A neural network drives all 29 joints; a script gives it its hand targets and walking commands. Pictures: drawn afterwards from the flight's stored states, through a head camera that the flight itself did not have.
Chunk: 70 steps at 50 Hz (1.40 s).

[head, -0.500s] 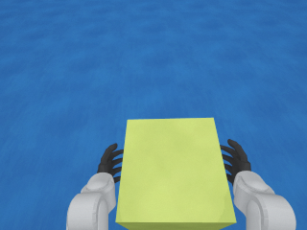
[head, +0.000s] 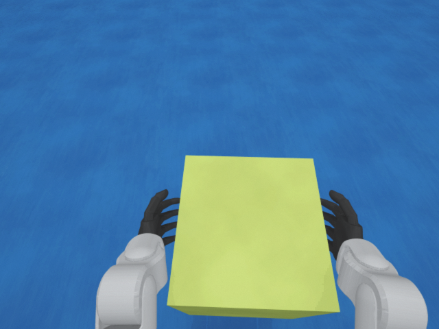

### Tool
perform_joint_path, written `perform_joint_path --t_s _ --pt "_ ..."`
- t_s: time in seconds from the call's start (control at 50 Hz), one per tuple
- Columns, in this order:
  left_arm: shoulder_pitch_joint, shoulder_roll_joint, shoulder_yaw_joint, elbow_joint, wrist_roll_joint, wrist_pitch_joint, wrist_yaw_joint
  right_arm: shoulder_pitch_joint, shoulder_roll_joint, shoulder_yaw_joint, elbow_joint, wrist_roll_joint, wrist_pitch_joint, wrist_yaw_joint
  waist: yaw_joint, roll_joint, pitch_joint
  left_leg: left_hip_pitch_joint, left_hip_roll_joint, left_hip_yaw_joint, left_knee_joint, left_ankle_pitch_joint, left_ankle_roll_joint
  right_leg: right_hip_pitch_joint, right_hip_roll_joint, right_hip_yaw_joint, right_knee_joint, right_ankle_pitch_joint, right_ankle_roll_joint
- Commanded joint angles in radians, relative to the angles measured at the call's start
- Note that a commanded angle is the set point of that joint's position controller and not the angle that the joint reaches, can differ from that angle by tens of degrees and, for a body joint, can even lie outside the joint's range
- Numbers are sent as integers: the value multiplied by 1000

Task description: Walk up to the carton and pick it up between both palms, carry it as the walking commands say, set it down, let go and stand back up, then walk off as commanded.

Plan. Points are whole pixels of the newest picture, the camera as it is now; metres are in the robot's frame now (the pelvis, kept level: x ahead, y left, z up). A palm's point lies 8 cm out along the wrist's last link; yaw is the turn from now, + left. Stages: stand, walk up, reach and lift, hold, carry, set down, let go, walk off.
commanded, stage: carry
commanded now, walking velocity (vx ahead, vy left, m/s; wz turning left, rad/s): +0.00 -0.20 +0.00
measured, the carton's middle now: (244, 245) +0.27 +0.00 +0.02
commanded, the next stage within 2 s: none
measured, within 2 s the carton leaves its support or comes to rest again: neither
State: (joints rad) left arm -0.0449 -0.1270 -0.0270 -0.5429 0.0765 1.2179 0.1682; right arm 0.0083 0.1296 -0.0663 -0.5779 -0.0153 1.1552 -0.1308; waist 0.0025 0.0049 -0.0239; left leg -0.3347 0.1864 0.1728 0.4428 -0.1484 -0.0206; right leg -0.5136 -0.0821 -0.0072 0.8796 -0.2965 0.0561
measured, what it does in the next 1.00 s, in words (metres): steps to the right: right foot, then left foot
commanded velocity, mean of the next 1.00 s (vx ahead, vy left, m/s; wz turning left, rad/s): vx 0.00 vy -0.20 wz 0.00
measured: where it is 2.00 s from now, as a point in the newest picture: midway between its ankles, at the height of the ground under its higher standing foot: outside the picture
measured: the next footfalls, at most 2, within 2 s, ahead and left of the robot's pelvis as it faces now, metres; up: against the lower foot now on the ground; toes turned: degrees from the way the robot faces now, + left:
right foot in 0.10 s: +0.02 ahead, -0.18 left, +0.00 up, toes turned -8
left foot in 0.62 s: -0.05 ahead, -0.05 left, +0.00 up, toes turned +14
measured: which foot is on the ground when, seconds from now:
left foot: down 0.00-0.12, up 0.14-0.60, down 0.62-0.94, up 0.96-1.00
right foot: up 0.00-0.08, down 0.10-0.64, up 0.66-0.92, down 0.94-1.00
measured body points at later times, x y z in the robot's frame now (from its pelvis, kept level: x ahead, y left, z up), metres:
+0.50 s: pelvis -0.05 -0.16 -0.01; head -0.07 -0.16 +0.44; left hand +0.18 +0.01 +0.08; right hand +0.21 -0.28 +0.08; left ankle -0.08 -0.04 -0.70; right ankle -0.02 -0.18 -0.75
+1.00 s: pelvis -0.14 -0.27 -0.02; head -0.13 -0.28 +0.43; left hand +0.11 -0.13 +0.06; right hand +0.11 -0.42 +0.06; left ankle -0.10 -0.08 -0.73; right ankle -0.13 -0.40 -0.75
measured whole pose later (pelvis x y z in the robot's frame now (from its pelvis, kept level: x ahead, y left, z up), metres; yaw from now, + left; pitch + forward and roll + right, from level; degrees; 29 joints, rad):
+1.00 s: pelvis -0.14 -0.27 -0.02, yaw +1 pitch +3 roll +0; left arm 0.01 -0.13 -0.02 -0.52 0.07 1.19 0.15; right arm 0.00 0.13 -0.05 -0.57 -0.03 1.21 -0.15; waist -0.01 0.03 -0.04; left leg -0.47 0.20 0.10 0.71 -0.40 -0.08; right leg -0.34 -0.06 -0.10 0.58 -0.28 0.01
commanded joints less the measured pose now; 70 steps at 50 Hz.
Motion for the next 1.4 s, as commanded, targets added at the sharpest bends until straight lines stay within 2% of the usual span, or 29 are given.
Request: perform_joint_path --t_s 0.0,0.04,0.08,0.12,0.18,0.28,0.32,0.34,0.42,0.52,0.56,0.58,0.6,0.62,0.7,0.84,0.88,0.9,0.92,0.98,1.0,1.1,1.14,1.18,1.22,1.24,1.28,1.34,1.38 --pt "-302 -771 -552 -95 -284 -26 -112 -303 736 594 -33 235 42 112 -10 237 -212 185 163 -114 -46 197 87 132 48 -132 -404 -40 -15" --pt "-304 -747 -527 -105 -294 -26 -114 -285 747 610 -14 236 49 107 -6 107 -293 112 113 -62 86 217 24 376 17 -112 -625 33 -16" --pt "-303 -732 -502 -90 -280 -26 -122 -317 728 634 -27 221 53 96 -11 -340 -229 -256 -70 -23 359 -429 -70 483 -275 187 -555 621 -137" --pt "-246 -806 -479 -60 -269 -42 -142 -457 822 722 -131 289 34 107 7 -272 -181 -258 -97 -120 641 -457 -46 375 -221 54 -525 701 -222" --pt "-295 -874 -467 -98 -296 -74 -155 -499 907 752 -119 305 22 107 -2 -276 -190 -311 -103 -97 759 -297 -48 466 -129 -58 -476 788 -155" --pt "-267 -797 -520 -147 -308 -75 -151 -274 844 691 -33 261 23 92 9 -81 -325 -309 -121 -89 665 -292 -36 562 -180 25 -463 671 -198" --pt "-245 -737 -520 -111 -281 -52 -144 -236 772 656 18 229 42 92 14 -74 -251 -261 -110 -77 609 -317 -35 437 -217 115 -539 418 -211" --pt "-246 -759 -539 -122 -284 -49 -141 -239 781 658 -17 237 38 91 15 -61 -259 -240 -105 -73 532 -334 -25 447 -210 100 -503 519 -259" --pt "-284 -733 -563 -112 -303 -25 -144 -252 752 617 18 216 46 86 16 -102 -203 -171 -136 -39 356 -310 -7 396 -210 103 -495 623 -224" --pt "-305 -735 -565 -127 -314 -27 -145 -279 775 624 7 225 43 91 3 -103 -205 118 -131 4 43 -163 24 222 -145 44 -570 197 -140" --pt "-304 -760 -567 -94 -309 -24 -145 -312 779 623 -30 227 37 87 -11 -12 -190 278 9 -115 -67 -106 66 53 -67 -67 -497 91 -46" --pt "-322 -756 -584 -132 -315 -30 -146 -291 794 624 -15 228 30 90 -15 162 -186 264 211 -378 -145 -191 129 -20 -24 -78 -293 17 -15" --pt "-333 -732 -585 -126 -311 -28 -142 -241 764 595 10 203 33 86 -28 238 -158 194 382 -551 -217 -215 231 -97 -4 -21 -8 -174 -3" --pt "-325 -748 -571 -102 -301 -27 -140 -296 771 607 -15 215 34 87 -21 218 -106 70 414 -527 -236 -246 265 -93 -55 109 166 -195 -25" --pt "-300 -768 -542 -50 -288 -31 -143 -372 793 648 -24 247 39 107 -1 84 -107 47 170 -186 -143 -70 122 -16 2 8 22 -109 -65" --pt "-265 -769 -550 -69 -298 -30 -128 -287 746 613 -46 226 44 91 -3 191 -227 103 95 -77 -5 57 56 244 70 -170 -371 -20 -32" --pt "-267 -746 -524 -79 -283 -26 -131 -308 723 632 -61 232 46 98 -1 17 -234 -30 1 37 139 -147 -20 348 -24 -76 -548 104 -60" --pt "-283 -740 -521 -100 -287 -30 -128 -315 734 634 -72 231 46 96 -2 -222 -250 -200 -99 39 303 -329 -63 400 -224 189 -577 309 -121" --pt "-274 -746 -517 -96 -288 -28 -130 -316 752 650 -29 235 55 98 13 -303 -182 -262 -110 -23 506 -494 -67 335 -260 209 -594 356 -207" --pt "-331 -823 -524 -132 -296 -48 -151 -421 865 712 -74 288 38 117 8 -142 -221 -269 -113 -67 633 -386 -40 417 -175 33 -494 675 -214" --pt "-331 -827 -544 -166 -307 -59 -146 -380 879 698 -58 284 31 115 5 -168 -218 -258 -109 -59 606 -364 -43 408 -160 -13 -450 713 -205" --pt "-261 -821 -538 -130 -286 -59 -145 -351 835 681 -85 280 23 111 13 -139 -325 -162 -115 -54 451 -305 -4 399 -181 18 -450 399 -237" --pt "-222 -812 -536 -82 -281 -46 -138 -312 789 661 -80 264 32 106 10 -155 -313 -50 -121 -47 286 -251 10 333 -190 45 -426 444 -241" --pt "-194 -771 -520 -28 -265 -26 -130 -305 761 643 -22 254 51 107 -7 -144 -298 129 -98 -33 13 -70 11 246 -150 12 -393 425 -182" --pt "-241 -713 -551 -57 -271 -20 -125 -252 714 592 47 220 57 104 -12 58 -247 300 42 -193 -79 85 43 63 -108 -1 -313 321 -99" --pt "-276 -727 -580 -83 -284 -21 -126 -244 724 592 31 216 46 103 -5 165 -215 352 186 -292 -70 360 75 -32 -58 -24 -300 70 -72" --pt "-402 -735 -603 -151 -303 -23 -130 -275 754 571 34 207 40 112 -15 278 -137 177 220 -288 -127 221 159 14 -40 -1 -162 -148 -70" --pt "-473 -826 -643 -174 -349 -35 -145 -328 842 589 25 213 24 117 4 160 -102 -53 78 -157 -176 -261 113 168 -14 -33 -203 2 -62" --pt "-393 -808 -600 -129 -330 -28 -139 -347 816 610 -14 229 35 113 17 17 -86 -71 25 -77 -134 -288 54 256 20 -92 -361 138 -56"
